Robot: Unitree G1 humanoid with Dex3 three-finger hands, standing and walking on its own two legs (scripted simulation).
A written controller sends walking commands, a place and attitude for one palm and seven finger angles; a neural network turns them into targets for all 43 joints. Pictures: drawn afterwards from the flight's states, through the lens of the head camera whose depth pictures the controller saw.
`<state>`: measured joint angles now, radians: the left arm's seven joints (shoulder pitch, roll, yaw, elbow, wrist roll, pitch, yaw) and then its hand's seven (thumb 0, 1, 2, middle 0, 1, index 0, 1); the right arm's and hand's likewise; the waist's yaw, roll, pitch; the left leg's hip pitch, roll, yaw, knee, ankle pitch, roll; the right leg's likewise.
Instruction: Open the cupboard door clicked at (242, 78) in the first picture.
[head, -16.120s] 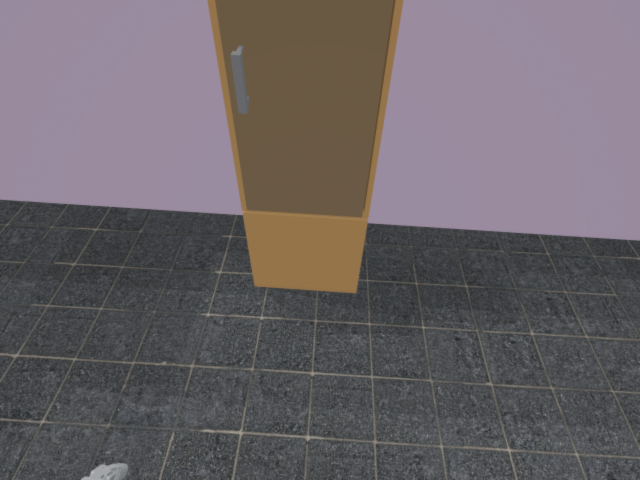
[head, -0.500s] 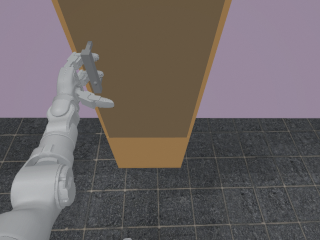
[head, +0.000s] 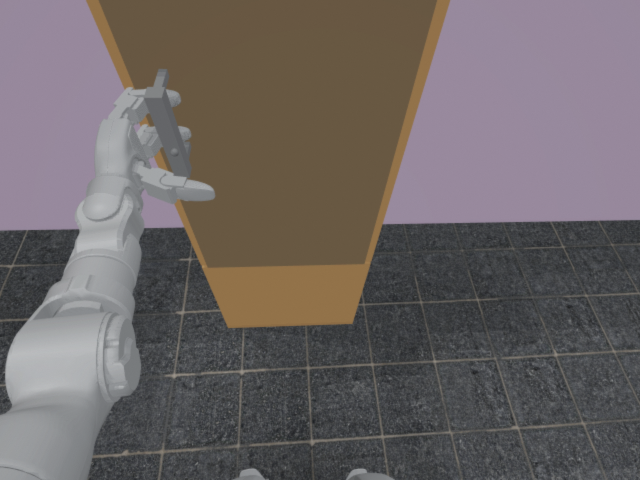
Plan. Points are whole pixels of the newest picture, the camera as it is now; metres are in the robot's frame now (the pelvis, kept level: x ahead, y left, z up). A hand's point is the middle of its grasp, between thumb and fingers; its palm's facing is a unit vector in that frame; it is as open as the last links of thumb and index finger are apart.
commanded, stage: close the thumb around the handle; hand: left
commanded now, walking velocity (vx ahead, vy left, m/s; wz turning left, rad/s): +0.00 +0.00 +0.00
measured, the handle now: (173, 126) +0.55 +0.15 +0.12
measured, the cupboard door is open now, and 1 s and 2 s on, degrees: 0 5 43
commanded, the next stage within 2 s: pull the door open along its arc in 0.62 s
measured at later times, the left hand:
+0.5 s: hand (187, 151) +0.50 +0.13 +0.11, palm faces +0.00 -1.00 +0.00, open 6.2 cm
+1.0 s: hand (190, 171) +0.47 +0.13 +0.11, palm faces -0.01 -1.00 +0.00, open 5.6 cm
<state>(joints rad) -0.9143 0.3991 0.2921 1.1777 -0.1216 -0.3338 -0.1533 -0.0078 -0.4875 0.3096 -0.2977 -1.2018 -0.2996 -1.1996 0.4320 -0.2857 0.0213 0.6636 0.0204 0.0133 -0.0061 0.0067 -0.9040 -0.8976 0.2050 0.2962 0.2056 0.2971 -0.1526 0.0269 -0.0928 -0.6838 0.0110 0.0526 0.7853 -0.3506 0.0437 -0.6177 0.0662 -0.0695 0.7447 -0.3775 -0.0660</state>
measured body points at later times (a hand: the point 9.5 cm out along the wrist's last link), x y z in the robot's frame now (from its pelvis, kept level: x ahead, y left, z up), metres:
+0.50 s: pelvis +0.01 +0.01 +0.00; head +0.08 +0.00 +0.44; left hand +0.49 +0.18 +0.12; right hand +0.03 -0.25 -0.12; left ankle +0.01 +0.09 -0.71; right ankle -0.01 -0.08 -0.71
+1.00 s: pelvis +0.02 -0.01 +0.01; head +0.07 -0.01 +0.45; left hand +0.46 +0.18 +0.11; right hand +0.04 -0.27 -0.12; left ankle +0.01 +0.09 -0.71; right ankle -0.01 -0.08 -0.71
